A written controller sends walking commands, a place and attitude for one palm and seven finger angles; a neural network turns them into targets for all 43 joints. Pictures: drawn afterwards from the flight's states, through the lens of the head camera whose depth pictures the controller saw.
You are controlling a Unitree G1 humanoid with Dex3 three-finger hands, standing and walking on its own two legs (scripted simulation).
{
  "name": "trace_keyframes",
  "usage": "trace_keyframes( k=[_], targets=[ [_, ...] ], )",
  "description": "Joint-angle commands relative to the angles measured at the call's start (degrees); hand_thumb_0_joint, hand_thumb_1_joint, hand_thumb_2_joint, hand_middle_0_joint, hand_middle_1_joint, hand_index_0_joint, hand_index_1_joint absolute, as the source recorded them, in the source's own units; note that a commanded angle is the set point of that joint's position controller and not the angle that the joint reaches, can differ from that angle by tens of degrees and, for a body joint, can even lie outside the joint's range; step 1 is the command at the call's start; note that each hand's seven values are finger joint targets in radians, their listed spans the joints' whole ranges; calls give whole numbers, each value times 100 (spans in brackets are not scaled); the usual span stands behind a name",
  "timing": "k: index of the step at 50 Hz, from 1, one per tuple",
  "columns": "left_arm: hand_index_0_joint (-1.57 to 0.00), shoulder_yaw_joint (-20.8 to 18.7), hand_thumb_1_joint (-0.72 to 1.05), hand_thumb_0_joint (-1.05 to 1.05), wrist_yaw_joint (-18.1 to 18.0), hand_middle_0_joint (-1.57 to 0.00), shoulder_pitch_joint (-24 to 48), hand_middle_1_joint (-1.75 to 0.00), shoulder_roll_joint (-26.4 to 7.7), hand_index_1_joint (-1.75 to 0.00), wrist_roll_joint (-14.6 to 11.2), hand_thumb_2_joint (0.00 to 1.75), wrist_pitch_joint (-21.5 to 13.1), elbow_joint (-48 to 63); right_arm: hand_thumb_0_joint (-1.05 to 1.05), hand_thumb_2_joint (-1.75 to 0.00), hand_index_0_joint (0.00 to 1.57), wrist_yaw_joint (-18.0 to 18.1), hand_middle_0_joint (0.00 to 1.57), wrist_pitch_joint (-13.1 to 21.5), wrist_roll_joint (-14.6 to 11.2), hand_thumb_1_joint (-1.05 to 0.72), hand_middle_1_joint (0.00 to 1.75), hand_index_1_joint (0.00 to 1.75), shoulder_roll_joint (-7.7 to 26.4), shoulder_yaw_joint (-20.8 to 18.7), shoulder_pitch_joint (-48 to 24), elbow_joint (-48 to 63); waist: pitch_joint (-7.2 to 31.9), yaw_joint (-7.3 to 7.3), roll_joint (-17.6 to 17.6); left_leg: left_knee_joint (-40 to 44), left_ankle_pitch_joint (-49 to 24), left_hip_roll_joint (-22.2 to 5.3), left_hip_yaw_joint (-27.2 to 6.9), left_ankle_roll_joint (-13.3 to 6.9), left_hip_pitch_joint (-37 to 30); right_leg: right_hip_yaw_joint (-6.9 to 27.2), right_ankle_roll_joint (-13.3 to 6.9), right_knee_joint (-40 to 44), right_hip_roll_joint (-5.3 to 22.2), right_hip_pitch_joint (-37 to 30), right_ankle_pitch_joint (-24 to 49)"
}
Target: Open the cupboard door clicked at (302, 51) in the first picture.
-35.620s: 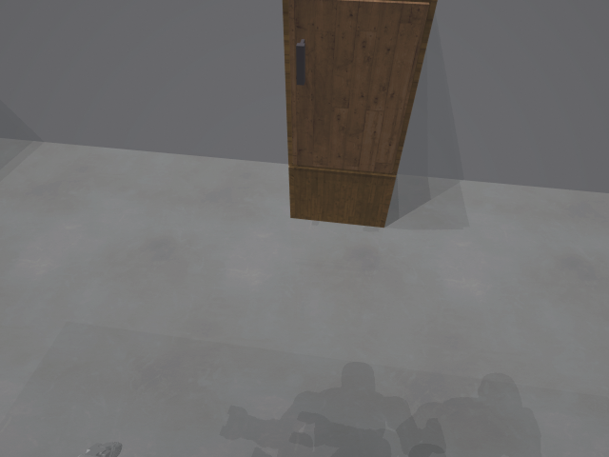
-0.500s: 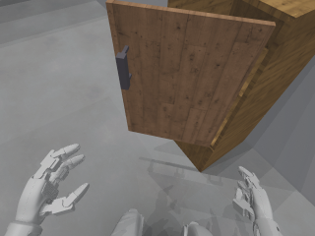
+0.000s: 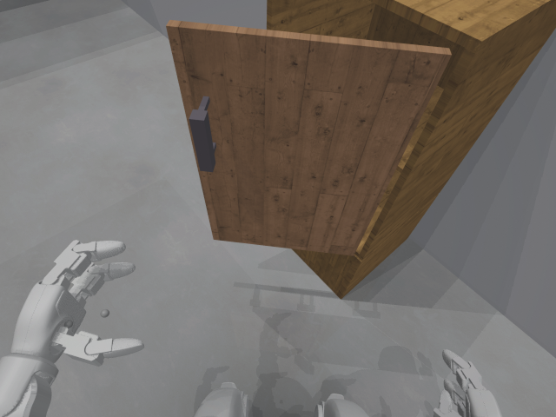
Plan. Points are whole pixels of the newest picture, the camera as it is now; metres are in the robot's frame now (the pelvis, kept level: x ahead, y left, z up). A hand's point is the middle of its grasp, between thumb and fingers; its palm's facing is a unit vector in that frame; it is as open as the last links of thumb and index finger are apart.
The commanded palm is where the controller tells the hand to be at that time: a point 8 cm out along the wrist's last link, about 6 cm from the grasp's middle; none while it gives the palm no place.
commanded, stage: raise the hand with hooked fingers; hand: left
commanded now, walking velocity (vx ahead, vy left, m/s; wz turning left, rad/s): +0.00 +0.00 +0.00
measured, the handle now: (206, 134) +0.55 +0.16 +0.06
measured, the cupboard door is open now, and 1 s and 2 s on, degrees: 43 43 43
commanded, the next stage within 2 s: move the hooked fingers beside the handle in 1.02 s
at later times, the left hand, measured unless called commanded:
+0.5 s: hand (59, 263) +0.29 +0.29 +0.07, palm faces -0.04 -1.00 -0.06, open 14.0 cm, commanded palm +0.27 +0.34 +0.08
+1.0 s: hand (67, 258) +0.29 +0.28 +0.08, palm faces -0.04 -1.00 -0.06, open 14.0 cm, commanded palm +0.27 +0.33 +0.08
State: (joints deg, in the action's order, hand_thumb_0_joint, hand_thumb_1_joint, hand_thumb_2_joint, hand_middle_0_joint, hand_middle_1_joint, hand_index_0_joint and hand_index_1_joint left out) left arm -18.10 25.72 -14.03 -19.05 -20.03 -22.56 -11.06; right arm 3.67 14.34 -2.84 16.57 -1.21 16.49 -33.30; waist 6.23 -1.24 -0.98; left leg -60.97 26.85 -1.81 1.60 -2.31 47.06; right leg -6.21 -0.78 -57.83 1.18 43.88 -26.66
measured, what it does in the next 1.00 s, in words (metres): stands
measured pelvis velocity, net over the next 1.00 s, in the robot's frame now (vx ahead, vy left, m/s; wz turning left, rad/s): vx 0.01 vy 0.01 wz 0.00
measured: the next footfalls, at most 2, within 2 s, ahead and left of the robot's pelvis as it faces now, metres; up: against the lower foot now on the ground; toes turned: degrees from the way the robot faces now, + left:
none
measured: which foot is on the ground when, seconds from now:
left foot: down 0.00-1.00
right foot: down 0.00-1.00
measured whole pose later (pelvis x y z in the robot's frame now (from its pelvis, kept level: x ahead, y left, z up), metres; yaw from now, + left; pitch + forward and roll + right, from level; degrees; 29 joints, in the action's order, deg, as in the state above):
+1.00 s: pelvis +0.01 +0.01 +0.02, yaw +0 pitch +12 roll -3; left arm -25.1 32.9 1.0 -25.5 -20.9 -17.2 -24.8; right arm 3.4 11.8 -2.6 16.2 2.0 17.0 -31.7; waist 5.4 -0.9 -1.7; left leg -55.1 24.9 -1.3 1.8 -2.8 42.1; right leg -5.9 -0.1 -51.3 1.2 38.7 -24.2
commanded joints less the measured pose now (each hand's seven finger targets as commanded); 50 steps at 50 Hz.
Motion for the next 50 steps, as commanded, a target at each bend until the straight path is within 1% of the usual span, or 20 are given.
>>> trace_keyframes(
  k=[1,3,6,9,13,17,18,19,22,24,27,30,31,35,37,39,42,45,47,50],
  targets=[
    [-29,-595,-38,0,5,-29,705,-112,-1144,-112,-160,35,-304,1083,0,-90,20,20,20,324,21,-90,30,30,755,-180,-255,926,1137,57,-383,1226,-1120,112,-475,96,-1223,251,-77,906,-225,-532,621],
    [-29,-573,-43,0,34,-29,818,-115,-1165,-115,-134,33,-231,1067,0,-90,20,15,20,307,11,-90,30,30,780,-157,-251,963,1124,78,-573,1303,-1176,98,-518,127,-1357,203,-92,897,-232,-507,666],
    [-30,-626,-50,0,120,-30,1040,-120,-1261,-120,-129,30,-63,869,0,-90,20,10,20,252,17,-90,30,30,809,-127,-204,1003,1051,27,-428,1365,-1188,71,-562,147,-1426,159,-86,941,-260,-488,712],
    [-30,-790,-50,0,203,-30,1389,-120,-1520,-120,-138,30,32,810,0,-90,20,33,20,238,32,-90,30,30,849,-91,-199,1004,1097,58,-647,1362,-1397,80,-578,171,-1555,169,-129,934,-270,-552,864],
    [-30,-819,-50,0,342,-30,1726,-120,-1536,-120,-178,30,132,618,0,-90,20,56,20,203,22,-90,30,30,843,-68,-187,1011,1201,31,-476,1421,-1471,62,-629,198,-1686,132,-105,984,-277,-556,899],
    [-30,-949,-50,0,498,-30,2026,-120,-1729,-120,-188,30,231,393,0,-90,20,67,20,173,41,-90,30,30,872,-47,-140,977,1369,60,-641,1424,-1895,55,-640,241,-1888,131,-118,986,-276,-606,1114],
    [-30,-941,-50,0,527,-30,2079,-120,-1738,-120,-179,30,249,324,0,-90,20,70,20,167,33,-90,30,30,874,-51,-126,961,1356,43,-549,1427,-1946,39,-659,243,-1922,115,-115,997,-280,-601,1128],
    [-30,-1058,-50,0,563,-30,2163,-120,-1914,-120,-180,30,272,263,0,-90,20,72,20,166,46,-90,30,30,905,-50,-116,947,1336,79,-616,1395,-2104,54,-649,253,-1921,141,-144,994,-291,-652,1220],
    [-30,-1113,-50,0,669,-30,2373,-120,-1964,-120,-231,30,304,140,0,-90,20,81,20,138,38,-90,30,30,904,-52,-87,938,1435,63,-619,1457,-2147,36,-662,271,-2068,121,-120,1050,-283,-622,1208],
    [-30,-1265,-50,0,711,-30,2500,-120,-2150,-120,-261,30,333,-74,0,-90,20,92,20,114,54,-90,30,30,940,-54,-53,894,1374,78,-467,1453,-2141,50,-637,256,-1963,134,-135,1080,-297,-696,1254],
    [-30,-1202,-50,0,818,-30,2547,-120,-2057,-120,-295,30,331,-248,0,-90,20,80,20,91,39,-90,30,30,930,-61,-31,908,1450,95,-580,1485,-2251,51,-627,269,-2050,129,-129,1102,-280,-713,1285],
    [-30,-1099,-50,0,893,-30,2346,-120,-1961,-120,-288,30,365,-363,0,-90,20,28,20,83,34,-90,30,30,943,-80,28,938,1468,86,-448,1484,-2394,46,-612,242,-2043,136,-124,1136,-292,-743,1369],
    [-30,-1116,-50,0,882,-30,2379,-120,-1996,-120,-283,30,341,-232,0,-90,20,10,20,86,33,-90,30,30,949,-101,20,953,1537,109,-612,1489,-2451,45,-630,263,-2112,139,-120,1119,-279,-707,1354],
    [-30,-1345,-50,0,782,-30,2351,-120,-2210,-120,-298,30,274,-184,0,-90,20,-17,20,54,48,-90,30,30,953,-111,62,975,1509,115,-480,1508,-2305,61,-587,235,-1992,152,-124,1142,-293,-795,1339],
    [-30,-1323,-50,0,724,-30,2409,-120,-2187,-120,-295,30,194,-10,0,-90,20,-18,20,61,52,-90,30,30,934,-115,39,988,1533,105,-765,1514,-2272,51,-590,254,-2113,162,-118,1138,-281,-693,1261],
    [-30,-1391,-50,0,649,-30,2436,-120,-2283,-120,-281,30,137,-38,0,-90,20,-5,20,62,59,-90,30,30,950,-117,59,935,1402,86,-557,1519,-2101,49,-594,225,-1987,174,-133,1168,-292,-742,1199],
    [-30,-1282,-50,0,642,-30,2407,-120,-2142,-120,-262,30,102,-36,0,-90,20,5,20,58,39,-90,30,30,907,-103,22,954,1422,62,-744,1580,-1900,55,-595,219,-2046,178,-117,1192,-270,-696,1086],
    [-30,-1268,-50,0,690,-30,2472,-120,-2159,-120,-271,30,149,-181,0,-90,20,36,20,54,34,-90,30,30,910,-66,0,943,1325,33,-644,1596,-1665,80,-548,170,-1894,217,-123,1251,-272,-787,1043],
    [-30,-1174,-50,0,732,-30,2453,-120,-2026,-120,-292,30,179,-313,0,-90,20,71,20,48,7,-90,30,30,905,-74,-21,947,1205,-7,-399,1583,-1439,96,-507,128,-1752,238,-97,1304,-267,-767,961],
    [-30,-1204,-50,0,750,-30,2544,-120,-2112,-120,-270,30,170,-328,0,-90,20,85,20,61,15,-90,30,30,905,-57,-24,926,1254,1,-394,1545,-1427,118,-473,104,-1710,286,-106,1314,-259,-861,988]
  ],
)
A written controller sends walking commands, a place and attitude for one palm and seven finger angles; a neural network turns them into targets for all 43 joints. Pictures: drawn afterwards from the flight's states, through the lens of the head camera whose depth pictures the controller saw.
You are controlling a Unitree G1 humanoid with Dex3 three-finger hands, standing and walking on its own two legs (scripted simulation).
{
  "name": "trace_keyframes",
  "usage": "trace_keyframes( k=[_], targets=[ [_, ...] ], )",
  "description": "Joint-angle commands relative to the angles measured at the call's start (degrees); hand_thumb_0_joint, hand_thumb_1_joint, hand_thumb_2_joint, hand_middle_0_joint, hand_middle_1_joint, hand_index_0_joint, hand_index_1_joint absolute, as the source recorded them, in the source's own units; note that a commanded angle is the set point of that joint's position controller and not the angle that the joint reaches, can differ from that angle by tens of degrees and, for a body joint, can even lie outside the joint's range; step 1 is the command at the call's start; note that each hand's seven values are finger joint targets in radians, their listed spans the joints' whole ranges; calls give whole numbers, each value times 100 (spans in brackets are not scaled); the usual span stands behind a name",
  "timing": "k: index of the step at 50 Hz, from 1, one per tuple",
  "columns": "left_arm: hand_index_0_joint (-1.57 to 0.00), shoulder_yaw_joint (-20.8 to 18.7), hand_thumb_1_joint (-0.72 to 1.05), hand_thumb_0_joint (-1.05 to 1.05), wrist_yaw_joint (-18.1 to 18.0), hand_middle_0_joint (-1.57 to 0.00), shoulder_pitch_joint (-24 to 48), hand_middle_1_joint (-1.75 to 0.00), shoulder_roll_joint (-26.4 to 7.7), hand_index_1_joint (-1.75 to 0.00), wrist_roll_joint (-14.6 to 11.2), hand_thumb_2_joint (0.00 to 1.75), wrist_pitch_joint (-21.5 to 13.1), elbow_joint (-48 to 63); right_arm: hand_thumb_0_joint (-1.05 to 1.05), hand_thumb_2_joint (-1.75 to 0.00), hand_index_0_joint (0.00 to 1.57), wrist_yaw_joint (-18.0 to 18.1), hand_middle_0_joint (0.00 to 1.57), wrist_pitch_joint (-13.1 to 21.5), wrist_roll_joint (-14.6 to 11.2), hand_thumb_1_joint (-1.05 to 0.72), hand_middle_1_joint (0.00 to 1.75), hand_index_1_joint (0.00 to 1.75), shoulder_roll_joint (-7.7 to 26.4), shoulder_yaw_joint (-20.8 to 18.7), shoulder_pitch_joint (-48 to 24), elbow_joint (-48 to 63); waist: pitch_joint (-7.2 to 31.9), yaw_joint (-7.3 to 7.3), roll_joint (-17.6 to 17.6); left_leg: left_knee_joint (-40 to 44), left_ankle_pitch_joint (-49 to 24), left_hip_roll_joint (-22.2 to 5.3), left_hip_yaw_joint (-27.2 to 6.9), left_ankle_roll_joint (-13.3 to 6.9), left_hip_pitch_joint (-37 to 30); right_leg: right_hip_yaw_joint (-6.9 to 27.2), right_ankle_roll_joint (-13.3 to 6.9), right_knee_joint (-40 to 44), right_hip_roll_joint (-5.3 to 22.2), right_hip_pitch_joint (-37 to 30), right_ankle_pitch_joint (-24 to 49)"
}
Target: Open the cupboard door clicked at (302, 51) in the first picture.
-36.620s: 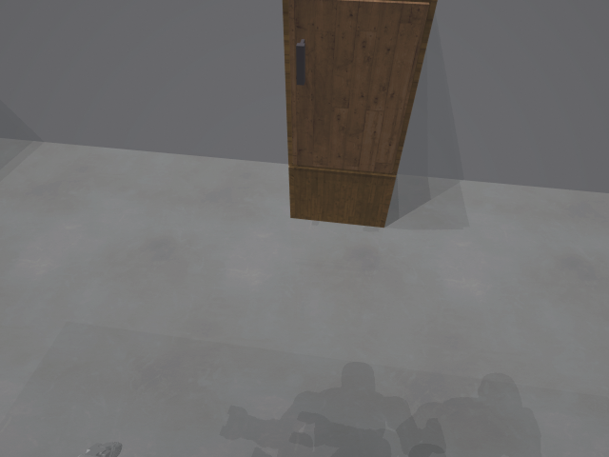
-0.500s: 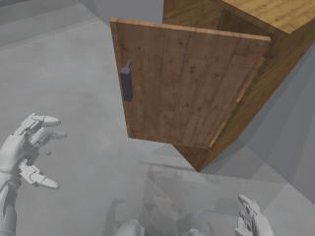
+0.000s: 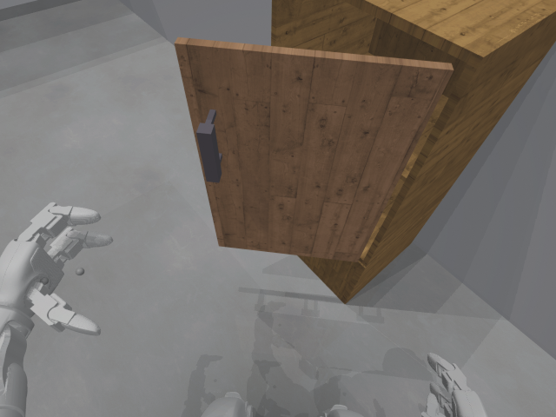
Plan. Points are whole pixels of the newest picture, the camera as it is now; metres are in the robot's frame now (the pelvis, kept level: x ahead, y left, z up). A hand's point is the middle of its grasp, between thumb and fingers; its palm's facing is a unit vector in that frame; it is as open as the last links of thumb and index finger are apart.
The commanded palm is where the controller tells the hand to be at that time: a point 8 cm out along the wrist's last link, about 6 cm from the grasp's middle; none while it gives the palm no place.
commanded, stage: raise the hand with hooked fingers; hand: left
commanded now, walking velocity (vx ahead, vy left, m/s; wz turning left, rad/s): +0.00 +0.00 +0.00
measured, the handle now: (212, 146) +0.54 +0.15 +0.04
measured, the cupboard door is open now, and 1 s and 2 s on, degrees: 43 43 43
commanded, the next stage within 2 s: move the hooked fingers beside the handle in 0.02 s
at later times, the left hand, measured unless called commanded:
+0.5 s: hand (109, 239) +0.34 +0.26 +0.06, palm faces -0.07 -1.00 -0.03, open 14.0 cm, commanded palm +0.32 +0.31 +0.06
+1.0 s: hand (143, 204) +0.40 +0.23 +0.05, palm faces -0.07 -1.00 -0.03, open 14.0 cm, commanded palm +0.38 +0.28 +0.05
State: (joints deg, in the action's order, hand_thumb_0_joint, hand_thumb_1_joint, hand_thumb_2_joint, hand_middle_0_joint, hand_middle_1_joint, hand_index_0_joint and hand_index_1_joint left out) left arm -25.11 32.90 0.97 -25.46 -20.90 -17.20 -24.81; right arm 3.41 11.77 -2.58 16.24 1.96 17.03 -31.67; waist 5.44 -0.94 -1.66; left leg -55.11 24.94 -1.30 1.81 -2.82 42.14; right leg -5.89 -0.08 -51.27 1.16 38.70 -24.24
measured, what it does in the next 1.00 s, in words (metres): stands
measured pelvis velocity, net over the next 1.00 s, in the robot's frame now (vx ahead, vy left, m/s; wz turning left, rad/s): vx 0.01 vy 0.00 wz -0.02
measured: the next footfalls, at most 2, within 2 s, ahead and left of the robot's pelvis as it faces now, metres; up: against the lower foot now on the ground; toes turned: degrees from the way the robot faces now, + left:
none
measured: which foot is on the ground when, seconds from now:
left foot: down 0.00-1.00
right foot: down 0.00-1.00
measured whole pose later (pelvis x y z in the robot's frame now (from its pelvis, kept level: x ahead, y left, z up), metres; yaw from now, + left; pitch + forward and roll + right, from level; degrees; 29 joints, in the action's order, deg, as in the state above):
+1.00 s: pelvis +0.01 +0.00 +0.00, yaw -1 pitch +16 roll -2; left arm -22.0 26.8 23.9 -25.2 -14.2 -19.4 -43.7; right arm 2.8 4.9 -2.2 15.8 1.4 18.7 -34.2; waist 6.1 -3.8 -1.3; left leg -55.9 25.6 -1.6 2.7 -2.7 46.4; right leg -4.8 -0.1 -52.8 0.9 43.8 -24.9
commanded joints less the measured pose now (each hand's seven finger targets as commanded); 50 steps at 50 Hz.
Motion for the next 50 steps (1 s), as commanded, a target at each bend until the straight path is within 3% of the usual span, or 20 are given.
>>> trace_keyframes(
  k=[1,6,9,13,17,19,20,24,25,28,29,35,37,39,40,41,43,48,49,50],
  targets=[
    [-30,-489,-50,0,47,-30,1031,-120,-1446,-120,-190,30,-358,1022,0,-90,20,116,20,320,-14,-90,30,30,931,-374,-88,776,1353,-26,-367,955,-1243,67,-482,155,-1227,254,-169,654,-253,-322,764],
    [-30,-531,-50,0,74,-30,1040,-120,-1475,-120,-215,30,-383,985,0,-90,20,127,20,331,-10,-90,30,30,911,-358,-108,761,1410,-25,-218,851,-1281,95,-406,122,-1077,332,-151,668,-235,-497,892],
    [-30,-655,-50,0,61,-30,1790,-120,-1771,-120,-179,30,-430,748,0,-90,20,192,20,305,9,-90,30,30,959,-345,-75,599,1151,-138,-209,729,-1032,85,-379,118,-841,430,-152,686,-219,-334,639],
    [-30,-499,-50,0,149,-30,2106,-120,-1697,-120,-118,30,-480,538,0,-90,20,229,20,300,-6,-90,30,30,935,-333,-41,579,1474,-141,-448,691,-1140,93,-367,109,-961,454,-149,623,-196,-345,753],
    [-30,-363,-50,0,228,-30,2458,-120,-1678,-120,-62,30,-422,193,0,-90,20,230,20,247,-12,-90,30,30,949,-337,35,519,1566,-186,-421,624,-1295,82,-362,104,-956,456,-144,562,-195,-296,962],
    [-30,-497,-50,0,187,-30,2477,-120,-1878,-120,-39,30,-424,186,0,-90,20,215,20,235,-3,-90,30,30,985,-367,91,485,1703,-122,-428,592,-1483,70,-376,104,-994,458,-171,515,-194,-378,1103],
    [-30,-442,-50,0,174,-30,2399,-120,-1778,-120,-10,30,-392,130,0,-90,20,189,20,209,1,-90,30,30,948,-348,108,526,1828,-93,-491,619,-1550,82,-353,106,-1026,445,-158,503,-196,-441,1181],
    [-30,-657,-50,0,56,-30,2555,-120,-2016,-120,18,30,-339,-335,0,-90,20,164,20,91,9,-90,30,30,1008,-366,192,482,1641,-112,-82,574,-1514,71,-317,96,-691,473,-141,497,-200,-510,1252],
    [-30,-665,-50,0,44,-30,2611,-120,-2023,-120,58,30,-353,-388,0,-90,20,154,20,52,0,-90,30,30,990,-366,213,501,1657,-109,-200,598,-1487,73,-297,103,-696,473,-126,487,-199,-467,1236],
    [-30,-488,-50,0,-10,-30,2848,-120,-1861,-120,96,30,-442,-167,0,-90,20,114,20,2,8,-90,30,30,957,-385,228,542,1881,-128,-491,618,-1670,68,-319,114,-958,430,-136,440,-197,-397,1367],
    [-30,-584,-50,0,-51,-30,2871,-120,-1992,-120,110,30,-483,-147,0,-90,20,115,20,-17,18,-90,30,30,979,-408,291,506,1957,-130,-299,583,-1825,47,-340,101,-974,422,-148,407,-220,-474,1479],
    [-30,-392,-50,0,-159,-30,3082,-120,-1780,-120,209,30,-509,-260,0,-90,20,89,20,-159,17,-90,30,30,964,-423,417,449,2086,-186,-457,634,-2075,19,-386,125,-1214,370,-132,390,-234,-294,1557],
    [-30,-218,-50,0,-229,-30,3277,-120,-1587,-120,244,30,-464,-405,0,-90,20,86,20,-216,12,-90,30,30,957,-429,423,420,1912,-266,-420,647,-1974,11,-386,136,-1209,336,-118,420,-227,-118,1470],
    [-30,-191,-50,0,-318,-30,3665,-120,-1667,-120,309,30,-492,-560,0,-90,20,99,20,-268,20,-90,30,30,986,-422,462,327,1776,-330,-274,644,-1819,4,-426,128,-1100,331,-136,418,-232,-52,1338],
    [-30,-260,-50,0,-363,-30,3688,-120,-1716,-120,353,30,-539,-483,0,-90,20,91,20,-289,37,-90,30,30,980,-433,504,345,2009,-271,-378,659,-1958,-5,-446,142,-1264,326,-137,388,-234,-74,1376],
    [-30,-89,-50,0,-386,-30,3686,-120,-1527,-120,374,30,-576,-392,0,-90,20,71,20,-299,36,-90,30,30,951,-437,482,374,2128,-268,-607,668,-2115,-7,-470,171,-1480,308,-147,379,-221,-11,1397],
    [-30,-173,-50,0,-495,-30,3612,-120,-1584,-120,404,30,-612,-319,0,-90,20,47,20,-346,56,-90,30,30,959,-465,540,349,2323,-240,-506,642,-2477,-51,-531,204,-1683,277,-139,354,-224,-13,1531],
    [-30,-11,-50,0,-675,-30,3998,-120,-1419,-120,536,30,-570,-917,0,-90,20,14,20,-520,53,-90,30,30,951,-428,548,301,1896,-322,-339,688,-2046,-32,-493,190,-1331,273,-132,389,-222,97,1342],
    [-30,-73,-50,0,-721,-30,4170,-120,-1562,-120,576,30,-595,-973,0,-90,20,25,20,-553,52,-90,30,30,975,-430,570,276,1881,-344,-215,657,-2030,-39,-498,171,-1269,283,-143,373,-226,80,1348],
    [-30,-18,-50,0,-747,-30,4353,-120,-1515,-120,624,30,-618,-1038,0,-90,20,19,20,-580,60,-90,30,30,963,-420,592,258,1992,-373,-373,649,-2054,-34,-489,178,-1353,299,-134,365,-227,136,1357]
  ],
)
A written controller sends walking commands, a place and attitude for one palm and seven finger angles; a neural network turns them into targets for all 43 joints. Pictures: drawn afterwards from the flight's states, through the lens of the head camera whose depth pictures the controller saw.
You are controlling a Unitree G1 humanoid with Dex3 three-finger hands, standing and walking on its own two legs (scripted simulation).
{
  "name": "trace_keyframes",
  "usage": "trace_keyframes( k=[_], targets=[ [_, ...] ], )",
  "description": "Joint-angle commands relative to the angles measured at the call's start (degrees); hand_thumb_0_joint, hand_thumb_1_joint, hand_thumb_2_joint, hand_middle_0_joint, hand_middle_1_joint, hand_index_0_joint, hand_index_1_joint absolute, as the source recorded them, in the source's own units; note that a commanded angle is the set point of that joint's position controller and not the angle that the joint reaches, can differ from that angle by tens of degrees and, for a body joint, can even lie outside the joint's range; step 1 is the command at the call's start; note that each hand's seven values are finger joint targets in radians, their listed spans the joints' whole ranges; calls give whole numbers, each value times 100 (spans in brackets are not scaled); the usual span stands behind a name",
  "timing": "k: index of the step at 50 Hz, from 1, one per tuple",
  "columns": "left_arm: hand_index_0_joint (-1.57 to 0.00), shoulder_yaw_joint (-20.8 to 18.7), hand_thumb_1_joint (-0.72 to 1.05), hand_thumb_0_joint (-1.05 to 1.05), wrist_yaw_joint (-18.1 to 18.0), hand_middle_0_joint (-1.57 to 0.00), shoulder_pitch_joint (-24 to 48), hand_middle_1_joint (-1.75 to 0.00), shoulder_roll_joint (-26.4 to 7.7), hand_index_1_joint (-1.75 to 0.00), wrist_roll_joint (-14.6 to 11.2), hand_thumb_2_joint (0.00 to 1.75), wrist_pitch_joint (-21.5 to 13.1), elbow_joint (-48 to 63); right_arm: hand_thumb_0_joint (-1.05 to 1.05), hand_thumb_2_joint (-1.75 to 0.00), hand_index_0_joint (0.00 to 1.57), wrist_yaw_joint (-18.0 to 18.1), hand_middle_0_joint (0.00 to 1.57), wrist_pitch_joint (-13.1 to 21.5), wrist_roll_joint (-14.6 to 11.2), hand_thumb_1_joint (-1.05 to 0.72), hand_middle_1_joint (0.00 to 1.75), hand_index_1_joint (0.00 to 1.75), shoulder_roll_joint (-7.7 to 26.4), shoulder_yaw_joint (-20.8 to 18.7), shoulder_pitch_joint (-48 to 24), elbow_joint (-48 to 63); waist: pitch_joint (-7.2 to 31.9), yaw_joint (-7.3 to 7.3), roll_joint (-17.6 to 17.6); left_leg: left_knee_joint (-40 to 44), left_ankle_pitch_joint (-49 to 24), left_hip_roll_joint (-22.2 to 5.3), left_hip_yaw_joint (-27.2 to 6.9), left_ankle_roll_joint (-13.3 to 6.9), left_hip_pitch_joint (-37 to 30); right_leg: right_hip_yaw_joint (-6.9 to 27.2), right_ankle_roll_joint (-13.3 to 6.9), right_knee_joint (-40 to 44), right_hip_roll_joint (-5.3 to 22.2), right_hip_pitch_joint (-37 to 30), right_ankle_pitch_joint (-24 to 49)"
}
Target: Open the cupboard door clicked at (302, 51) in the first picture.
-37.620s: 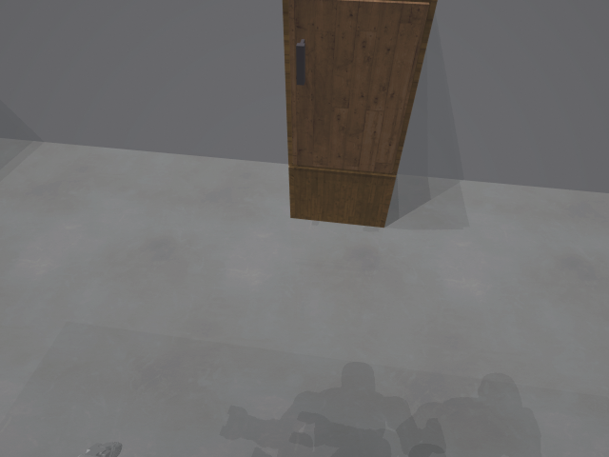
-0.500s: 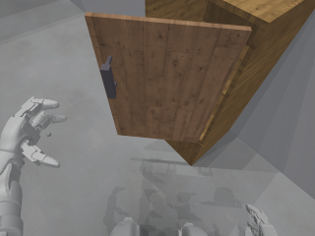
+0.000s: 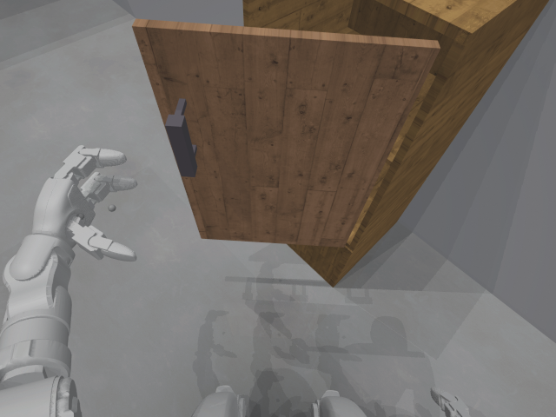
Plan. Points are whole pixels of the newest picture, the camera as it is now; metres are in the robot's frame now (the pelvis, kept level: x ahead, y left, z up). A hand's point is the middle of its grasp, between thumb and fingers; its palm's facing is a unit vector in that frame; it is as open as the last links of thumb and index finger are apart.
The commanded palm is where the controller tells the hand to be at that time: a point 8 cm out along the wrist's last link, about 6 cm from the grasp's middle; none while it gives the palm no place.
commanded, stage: move the hooked fingers beside the handle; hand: left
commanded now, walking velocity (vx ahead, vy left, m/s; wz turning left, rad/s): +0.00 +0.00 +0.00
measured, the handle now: (185, 138) +0.53 +0.16 +0.04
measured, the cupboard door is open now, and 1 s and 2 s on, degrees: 43 43 43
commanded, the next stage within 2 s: slide the fingers in behind the handle in 1.52 s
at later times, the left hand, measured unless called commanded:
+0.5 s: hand (135, 169) +0.46 +0.22 +0.05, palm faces -0.04 -1.00 -0.02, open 14.0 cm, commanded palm +0.45 +0.27 +0.05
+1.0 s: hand (146, 157) +0.48 +0.21 +0.05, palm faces -0.05 -1.00 -0.02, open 14.0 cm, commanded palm +0.46 +0.26 +0.05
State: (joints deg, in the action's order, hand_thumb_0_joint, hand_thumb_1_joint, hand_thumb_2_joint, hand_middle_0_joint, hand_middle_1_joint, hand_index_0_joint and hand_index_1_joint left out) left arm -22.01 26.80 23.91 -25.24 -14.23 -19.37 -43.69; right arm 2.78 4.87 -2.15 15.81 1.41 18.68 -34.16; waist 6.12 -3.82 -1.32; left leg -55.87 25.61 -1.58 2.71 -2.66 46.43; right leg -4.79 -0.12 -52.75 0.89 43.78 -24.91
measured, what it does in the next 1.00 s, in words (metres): stands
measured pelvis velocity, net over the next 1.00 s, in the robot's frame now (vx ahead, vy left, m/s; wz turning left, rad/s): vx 0.00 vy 0.00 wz -0.04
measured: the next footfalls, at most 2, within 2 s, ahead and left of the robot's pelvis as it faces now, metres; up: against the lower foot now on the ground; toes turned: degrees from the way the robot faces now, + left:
none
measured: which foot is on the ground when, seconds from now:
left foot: down 0.00-1.00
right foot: down 0.00-1.00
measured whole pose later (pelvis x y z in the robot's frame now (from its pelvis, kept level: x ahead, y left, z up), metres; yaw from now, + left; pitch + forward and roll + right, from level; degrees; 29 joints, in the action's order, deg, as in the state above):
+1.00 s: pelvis +0.00 +0.00 -0.01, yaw -2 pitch +22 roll -3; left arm -25.5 22.9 44.5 -31.7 -8.0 -22.2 -63.1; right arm 0.7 -4.8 -0.9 15.6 1.9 22.9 -34.6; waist 6.4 -8.4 -1.7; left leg -60.4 27.3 -3.4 3.1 -2.6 55.0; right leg -4.1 -0.3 -56.2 -0.7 52.4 -25.4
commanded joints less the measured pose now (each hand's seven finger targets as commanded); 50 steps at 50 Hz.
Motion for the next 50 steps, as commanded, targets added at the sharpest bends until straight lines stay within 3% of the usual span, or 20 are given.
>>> trace_keyframes(
  k=[1,8,11,17,20,24,26,28,30,32,34,37,42,47,49,50],
  targets=[
    [-30,-297,-50,0,-159,-30,2197,-120,-1542,-120,-9,30,-427,798,0,-90,20,73,20,81,24,-90,30,30,1005,-355,430,502,1916,-75,-512,727,-2072,-8,-604,183,-1817,176,-143,496,-193,-304,1355],
    [-30,-168,-50,0,-263,-30,3164,-120,-1537,-120,152,30,-635,207,0,-90,20,58,20,-103,55,-90,30,30,1018,-353,551,340,2131,-227,-463,570,-1946,-21,-658,170,-1850,192,-139,405,-203,-49,1264],
    [-30,-422,-50,0,-272,-30,3181,-120,-1870,-120,216,30,-639,-195,0,-90,20,48,20,-208,74,-90,30,30,1050,-337,647,305,2265,-179,-391,487,-2059,-4,-610,152,-1678,237,-140,354,-214,-204,1450],
    [-30,-452,-50,0,-234,-30,3614,-120,-2022,-120,287,30,-689,-585,0,-90,20,21,20,-383,89,-90,30,30,1040,-321,747,282,2298,-280,-444,347,-1988,15,-517,99,-1353,308,-112,303,-239,-258,1575],
    [-30,-554,-50,0,-204,-30,3876,-120,-2208,-120,311,30,-754,-522,0,-90,20,18,20,-443,105,-90,30,30,1068,-335,855,249,2567,-295,-497,250,-2184,4,-527,88,-1405,337,-115,227,-265,-297,1750],
    [-30,-333,-50,0,-163,-30,4277,-120,-2065,-120,343,30,-694,-832,0,-90,20,25,20,-507,99,-90,30,30,1059,-312,929,194,2313,-480,-392,188,-1901,1,-530,40,-1134,333,-108,235,-283,-89,1550],
    [-30,-545,-50,0,-202,-30,4413,-120,-2391,-120,400,30,-695,-858,0,-90,20,29,20,-540,112,-90,30,30,1117,-330,1015,152,2516,-473,-506,143,-1961,-14,-552,52,-1195,353,-98,207,-285,-44,1559],
    [-30,-458,-50,0,-218,-30,4426,-120,-2263,-120,418,30,-714,-749,0,-90,20,1,20,-556,132,-90,30,30,1075,-332,1048,153,2712,-436,-828,121,-2211,-17,-564,81,-1451,333,-113,180,-284,15,1664],
    [-30,-579,-50,0,-249,-30,4516,-120,-2419,-120,433,30,-707,-807,0,-90,20,-19,20,-600,153,-90,30,30,1103,-324,1140,121,2819,-455,-727,82,-2407,-46,-598,84,-1509,308,-108,144,-316,24,1767],
    [-30,-641,-50,0,-275,-30,4477,-120,-2526,-120,475,30,-637,-1029,0,-90,20,-24,20,-640,145,-90,30,30,1098,-314,1155,126,2650,-465,-610,68,-2280,-32,-554,66,-1224,329,-94,151,-311,-72,1800],
    [-30,-579,-50,0,-308,-30,4558,-120,-2426,-120,492,30,-632,-999,0,-90,20,-43,20,-663,159,-90,30,30,1082,-311,1190,164,2668,-481,-731,43,-2369,-26,-550,50,-1287,320,-114,130,-329,19,1818],
    [-30,-566,-50,0,-365,-30,4682,-120,-2524,-120,583,30,-595,-1155,0,-90,20,-51,20,-721,160,-90,30,30,1106,-296,1231,167,2572,-541,-593,57,-2168,-40,-561,55,-1135,324,-86,151,-335,40,1680],
    [-30,-646,-50,0,-356,-30,4342,-120,-2489,-120,543,30,-678,-881,0,-90,20,-98,20,-784,186,-90,30,30,1093,-316,1243,279,2879,-384,-846,94,-2521,-50,-558,101,-1487,285,-115,123,-350,-28,1846],
    [-30,-504,-50,0,-383,-30,4120,-120,-2153,-120,461,30,-650,-769,0,-90,20,-129,20,-858,154,-90,30,30,1065,-336,1203,330,2713,-412,-605,166,-2486,-51,-543,82,-1481,250,-94,190,-379,-33,1851],
    [-30,-472,-50,0,-428,-30,4299,-120,-2129,-120,459,30,-685,-741,0,-90,20,-111,20,-861,152,-90,30,30,1059,-337,1203,292,2569,-483,-590,140,-2405,-49,-551,62,-1462,249,-109,184,-386,65,1796],
    [-30,-576,-50,0,-455,-30,4349,-120,-2287,-120,493,30,-705,-750,0,-90,20,-98,20,-869,157,-90,30,30,1090,-347,1219,250,2589,-478,-517,164,-2361,-70,-571,79,-1479,258,-94,204,-384,62,1746]
  ],
)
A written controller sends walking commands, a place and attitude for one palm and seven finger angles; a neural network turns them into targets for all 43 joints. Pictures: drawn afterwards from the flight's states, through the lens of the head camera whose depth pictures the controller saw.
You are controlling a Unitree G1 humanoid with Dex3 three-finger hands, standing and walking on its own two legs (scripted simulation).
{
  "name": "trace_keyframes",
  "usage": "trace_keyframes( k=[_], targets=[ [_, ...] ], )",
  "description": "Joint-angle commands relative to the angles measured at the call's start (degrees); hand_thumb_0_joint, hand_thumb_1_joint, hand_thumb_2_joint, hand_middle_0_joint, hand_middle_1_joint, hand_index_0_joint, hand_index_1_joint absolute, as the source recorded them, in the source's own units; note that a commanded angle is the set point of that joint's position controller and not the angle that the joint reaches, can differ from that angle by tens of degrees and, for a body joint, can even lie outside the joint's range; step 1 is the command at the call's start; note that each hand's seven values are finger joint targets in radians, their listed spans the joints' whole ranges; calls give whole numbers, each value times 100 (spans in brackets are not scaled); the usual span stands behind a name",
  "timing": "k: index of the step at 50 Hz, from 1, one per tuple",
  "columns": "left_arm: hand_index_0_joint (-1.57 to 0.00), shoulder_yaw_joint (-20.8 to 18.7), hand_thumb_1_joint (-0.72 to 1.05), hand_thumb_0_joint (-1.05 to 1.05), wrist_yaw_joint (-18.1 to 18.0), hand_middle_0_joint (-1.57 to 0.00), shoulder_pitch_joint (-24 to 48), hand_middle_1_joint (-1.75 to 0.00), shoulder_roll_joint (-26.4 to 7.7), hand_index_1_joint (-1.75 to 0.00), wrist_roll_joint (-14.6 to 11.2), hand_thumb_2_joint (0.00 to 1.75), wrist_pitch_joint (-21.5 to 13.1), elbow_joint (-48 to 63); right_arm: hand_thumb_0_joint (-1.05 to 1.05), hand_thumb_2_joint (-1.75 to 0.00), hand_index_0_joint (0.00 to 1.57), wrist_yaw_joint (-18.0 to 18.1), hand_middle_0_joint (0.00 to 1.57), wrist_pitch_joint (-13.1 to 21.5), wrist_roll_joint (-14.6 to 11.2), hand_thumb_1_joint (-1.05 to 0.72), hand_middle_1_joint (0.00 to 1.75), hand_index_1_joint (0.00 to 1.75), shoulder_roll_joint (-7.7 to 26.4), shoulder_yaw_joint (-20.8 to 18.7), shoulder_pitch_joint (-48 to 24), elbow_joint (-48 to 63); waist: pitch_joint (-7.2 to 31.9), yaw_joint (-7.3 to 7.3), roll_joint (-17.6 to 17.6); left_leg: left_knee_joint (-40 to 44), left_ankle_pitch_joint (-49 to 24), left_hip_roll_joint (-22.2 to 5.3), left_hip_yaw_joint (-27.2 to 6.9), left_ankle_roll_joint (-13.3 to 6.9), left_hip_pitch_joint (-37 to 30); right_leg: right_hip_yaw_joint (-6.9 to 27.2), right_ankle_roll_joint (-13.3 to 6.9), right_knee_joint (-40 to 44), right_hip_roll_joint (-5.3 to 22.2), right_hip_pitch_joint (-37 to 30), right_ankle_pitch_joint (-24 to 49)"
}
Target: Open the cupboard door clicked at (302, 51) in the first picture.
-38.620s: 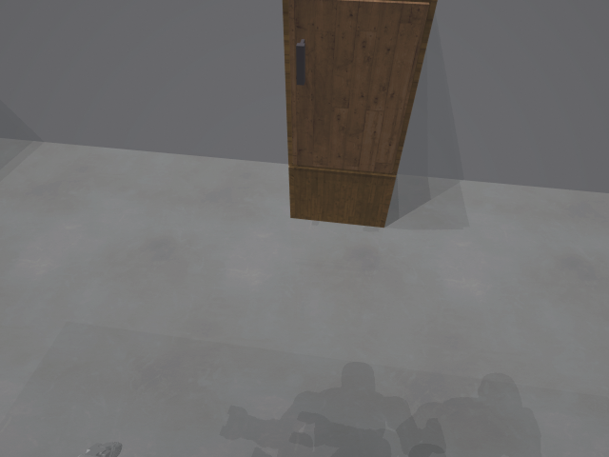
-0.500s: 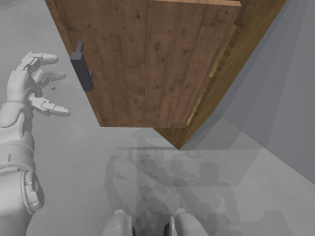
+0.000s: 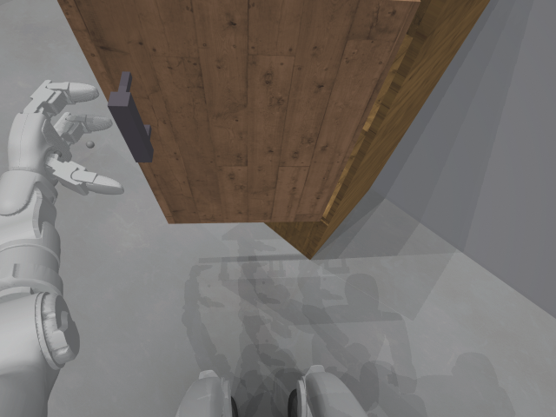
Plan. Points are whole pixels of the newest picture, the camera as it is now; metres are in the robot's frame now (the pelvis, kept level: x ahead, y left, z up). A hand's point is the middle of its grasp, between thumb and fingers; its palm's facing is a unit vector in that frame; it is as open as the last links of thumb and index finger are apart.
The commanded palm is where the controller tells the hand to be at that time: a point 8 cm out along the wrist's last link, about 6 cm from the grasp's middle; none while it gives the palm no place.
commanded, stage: move the hooked fingers beside the handle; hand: left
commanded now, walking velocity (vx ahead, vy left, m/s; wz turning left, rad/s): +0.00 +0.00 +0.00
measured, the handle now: (135, 119) +0.53 +0.18 +0.06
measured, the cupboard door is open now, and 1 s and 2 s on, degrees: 43 43 43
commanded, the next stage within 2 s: slide the fingers in behind the handle in 0.52 s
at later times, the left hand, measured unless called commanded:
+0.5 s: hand (91, 147) +0.47 +0.23 +0.06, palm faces +0.00 -1.00 -0.02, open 14.0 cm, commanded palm +0.45 +0.27 +0.06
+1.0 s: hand (104, 144) +0.48 +0.22 +0.06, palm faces -0.01 -1.00 -0.02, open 14.0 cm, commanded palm +0.46 +0.25 +0.06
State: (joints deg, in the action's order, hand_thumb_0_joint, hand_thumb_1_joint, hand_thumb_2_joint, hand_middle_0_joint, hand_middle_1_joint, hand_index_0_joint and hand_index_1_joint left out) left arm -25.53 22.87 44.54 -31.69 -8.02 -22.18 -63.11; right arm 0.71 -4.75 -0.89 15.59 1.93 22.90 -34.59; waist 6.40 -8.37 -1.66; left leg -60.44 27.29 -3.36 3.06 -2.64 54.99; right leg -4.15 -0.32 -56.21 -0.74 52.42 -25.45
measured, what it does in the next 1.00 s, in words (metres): stands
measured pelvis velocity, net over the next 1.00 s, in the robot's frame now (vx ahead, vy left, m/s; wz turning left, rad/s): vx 0.00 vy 0.00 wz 0.01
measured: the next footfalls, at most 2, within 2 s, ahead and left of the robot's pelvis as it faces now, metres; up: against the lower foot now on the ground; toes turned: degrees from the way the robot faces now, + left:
none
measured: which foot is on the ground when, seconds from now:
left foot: down 0.00-1.00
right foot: down 0.00-1.00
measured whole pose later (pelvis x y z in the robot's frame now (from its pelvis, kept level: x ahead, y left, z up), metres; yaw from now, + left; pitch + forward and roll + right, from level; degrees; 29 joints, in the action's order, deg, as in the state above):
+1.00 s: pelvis +0.00 +0.00 +0.00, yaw +0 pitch +22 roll -4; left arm -22.3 19.2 45.7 -28.9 -7.5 -22.9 -62.8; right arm 0.3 -4.4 -0.8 15.3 1.6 22.1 -35.3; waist 6.8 -8.3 -1.5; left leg -61.6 27.7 -3.1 2.3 -2.6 55.8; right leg -4.7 -0.3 -57.0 -0.6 52.8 -25.9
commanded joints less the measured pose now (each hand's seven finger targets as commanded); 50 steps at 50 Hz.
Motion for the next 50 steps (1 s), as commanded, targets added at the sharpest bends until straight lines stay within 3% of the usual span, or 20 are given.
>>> trace_keyframes(
  k=[1,4,5,8,10,13,14,16,17,22,23,26,29,31,33,36,38,42,45,50],
  targets=[
    [-30,-130,-50,0,-69,-30,2316,-120,-1542,-120,-125,30,-444,1199,0,-90,20,114,20,101,21,-90,30,30,1088,-392,766,298,2528,-34,-594,629,-2498,124,-589,79,-2344,210,-73,566,-212,-792,1780],
    [-30,-18,-50,0,-103,-30,2283,-120,-1341,-120,-156,30,-590,1645,0,-90,20,97,20,125,33,-90,30,30,1053,-410,730,332,2812,41,-998,611,-2984,99,-663,128,-2895,159,-126,512,-220,-637,1847],
    [-30,39,-50,0,-92,-30,2201,-120,-1246,-120,-162,30,-567,1523,0,-90,20,85,20,119,37,-90,30,30,1044,-402,723,280,2846,27,-872,625,-3009,81,-688,151,-2947,146,-105,540,-229,-643,1836],
    [-30,-3,-50,0,-117,-30,2057,-120,-1264,-120,-164,30,-455,1132,0,-90,20,100,20,96,12,-90,30,30,1069,-402,687,260,2428,2,-492,680,-2628,97,-661,124,-2529,133,-91,587,-214,-698,1716],
    [-30,241,-50,0,-114,-30,2284,-120,-1073,-120,-103,30,-445,1092,0,-90,20,100,20,101,9,-90,30,30,1055,-373,652,252,2297,-58,-716,683,-2546,98,-688,140,-2599,122,-108,566,-206,-460,1571],
    [-30,105,-50,0,-202,-30,2361,-120,-1227,-120,-100,30,-494,1084,0,-90,20,110,20,122,17,-90,30,30,1080,-382,615,275,2307,-35,-535,692,-2277,112,-699,133,-2441,139,-110,565,-188,-525,1437],
    [-30,174,-50,0,-204,-30,2461,-120,-1128,-120,-121,30,-530,1139,0,-90,20,113,20,140,25,-90,30,30,1067,-372,615,290,2346,-76,-630,644,-2400,125,-697,118,-2498,130,-126,520,-197,-469,1508],
    [-30,-41,-50,0,-220,-30,2601,-120,-1476,-120,-81,30,-581,1188,0,-90,20,123,20,138,34,-90,30,30,1102,-376,629,248,2574,-40,-656,604,-2455,112,-711,141,-2505,169,-110,479,-185,-573,1575],
    [-30,-9,-50,0,-215,-30,2444,-120,-1377,-120,-75,30,-571,1104,0,-90,20,110,20,143,33,-90,30,30,1070,-369,607,288,2622,9,-665,594,-2414,142,-674,135,-2448,186,-107,484,-184,-666,1588],
    [-30,43,-50,0,-148,-30,2532,-120,-1426,-120,-62,30,-465,811,0,-90,20,128,20,140,7,-90,30,30,1102,-340,597,265,2330,-114,-453,572,-2029,140,-628,87,-2073,209,-83,528,-186,-626,1431],
    [-30,-84,-50,0,-150,-30,2625,-120,-1645,-120,-62,30,-472,904,0,-90,20,146,20,151,9,-90,30,30,1125,-340,599,269,2374,-89,-507,572,-2033,145,-632,82,-2021,231,-87,514,-174,-698,1458],
    [-30,-94,-50,0,-92,-30,2644,-120,-1650,-120,-77,30,-531,1132,0,-90,20,142,20,163,23,-90,30,30,1105,-346,639,273,2753,-41,-719,525,-2417,122,-676,117,-2379,207,-103,444,-189,-689,1652],
    [-30,52,-50,0,-48,-30,2489,-120,-1359,-120,-147,30,-510,1108,0,-90,20,121,20,169,26,-90,30,30,1077,-351,663,290,2757,-50,-818,514,-2539,128,-673,111,-2461,183,-119,441,-212,-611,1672],
    [-30,-73,-50,0,-55,-30,2461,-120,-1578,-120,-117,30,-403,776,0,-90,20,144,20,137,8,-90,30,30,1131,-347,692,228,2409,-100,-451,552,-2170,117,-656,91,-2101,194,-81,513,-210,-618,1498],
    [-30,103,-50,0,-54,-30,2623,-120,-1396,-120,-115,30,-342,781,0,-90,20,140,20,157,3,-90,30,30,1112,-334,672,240,2271,-164,-467,569,-1900,139,-625,62,-1918,214,-76,550,-199,-598,1362],
    [-30,-31,-50,0,-93,-30,2648,-120,-1502,-120,-112,30,-503,1290,0,-90,20,125,20,182,39,-90,30,30,1095,-379,742,234,2980,-31,-879,516,-2509,126,-678,121,-2539,199,-115,454,-206,-656,1665],
    [-30,48,-50,0,-126,-30,2446,-120,-1277,-120,-152,30,-470,1113,0,-90,20,98,20,174,38,-90,30,30,1056,-374,722,211,2764,-64,-662,504,-2476,124,-633,105,-2369,188,-92,482,-216,-678,1713],
    [-30,64,-50,0,-217,-30,2442,-120,-1316,-120,-81,30,-398,995,0,-90,20,96,20,143,23,-90,30,30,1068,-365,737,239,2526,-65,-561,560,-2222,150,-594,83,-2086,210,-85,501,-206,-743,1630],
    [-30,192,-50,0,-318,-30,2605,-120,-1146,-120,-35,30,-480,1317,0,-90,20,53,20,149,53,-90,30,30,1033,-375,758,247,2779,-61,-837,555,-2575,123,-669,125,-2525,154,-105,447,-224,-591,1703],
    [-30,293,-50,0,-386,-30,2448,-120,-873,-120,-92,30,-475,1192,0,-90,20,29,20,131,38,-90,30,30,1025,-393,720,216,2587,-107,-555,558,-2517,124,-651,111,-2421,152,-99,495,-232,-607,1724]
  ],
)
